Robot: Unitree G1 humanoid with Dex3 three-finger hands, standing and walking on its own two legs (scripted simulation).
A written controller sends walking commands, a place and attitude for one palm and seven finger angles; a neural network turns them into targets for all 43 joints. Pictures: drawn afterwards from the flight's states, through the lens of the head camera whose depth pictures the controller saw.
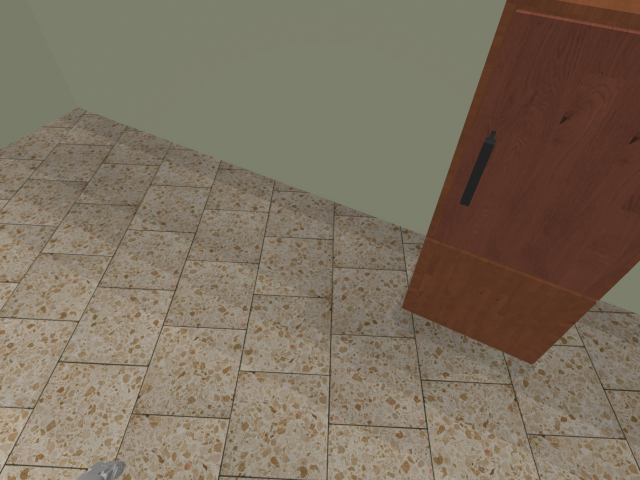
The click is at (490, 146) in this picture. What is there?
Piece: cupboard door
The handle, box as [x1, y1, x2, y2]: [459, 130, 495, 205]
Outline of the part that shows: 495,131 492,130 489,137 485,138 459,203 468,205 494,145 495,140 493,137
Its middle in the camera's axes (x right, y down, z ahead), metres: +0.36 -0.16 +0.87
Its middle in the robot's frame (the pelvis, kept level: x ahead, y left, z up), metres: +0.77 -0.32 -0.06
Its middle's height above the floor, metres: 0.71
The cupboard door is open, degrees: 0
